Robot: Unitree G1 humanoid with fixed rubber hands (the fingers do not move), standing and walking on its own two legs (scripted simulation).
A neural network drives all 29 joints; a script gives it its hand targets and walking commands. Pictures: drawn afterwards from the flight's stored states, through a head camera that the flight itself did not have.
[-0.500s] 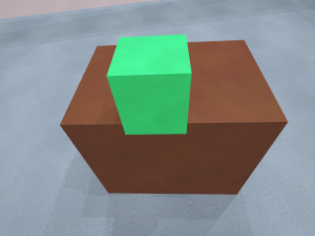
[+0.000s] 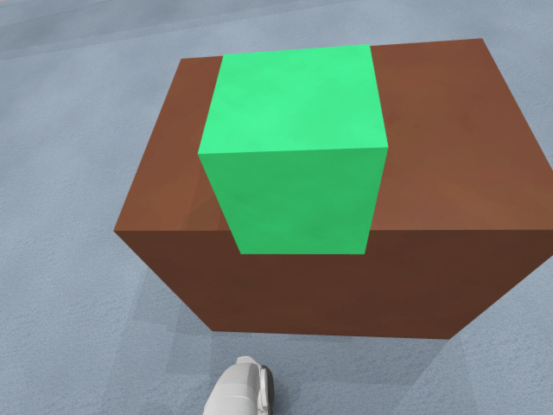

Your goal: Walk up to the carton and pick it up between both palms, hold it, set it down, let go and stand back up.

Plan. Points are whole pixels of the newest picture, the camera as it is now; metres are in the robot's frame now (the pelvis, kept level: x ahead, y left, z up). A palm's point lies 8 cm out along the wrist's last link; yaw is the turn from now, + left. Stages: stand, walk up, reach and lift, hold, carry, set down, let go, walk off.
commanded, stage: walk up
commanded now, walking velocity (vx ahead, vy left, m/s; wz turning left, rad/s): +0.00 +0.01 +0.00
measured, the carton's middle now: (298, 160) +0.47 +0.02 +0.07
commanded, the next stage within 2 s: none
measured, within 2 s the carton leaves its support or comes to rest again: neither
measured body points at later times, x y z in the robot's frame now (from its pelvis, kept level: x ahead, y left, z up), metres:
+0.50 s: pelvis +0.02 +0.03 +0.00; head +0.03 +0.03 +0.45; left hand +0.07 +0.27 -0.15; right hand +0.08 -0.24 -0.14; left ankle +0.15 +0.13 -0.73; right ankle +0.02 -0.10 -0.68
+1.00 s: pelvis -0.09 -0.02 +0.02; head -0.09 -0.08 +0.47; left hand -0.04 +0.24 -0.09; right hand -0.11 -0.27 -0.16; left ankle -0.19 +0.17 -0.63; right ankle -0.03 -0.10 -0.73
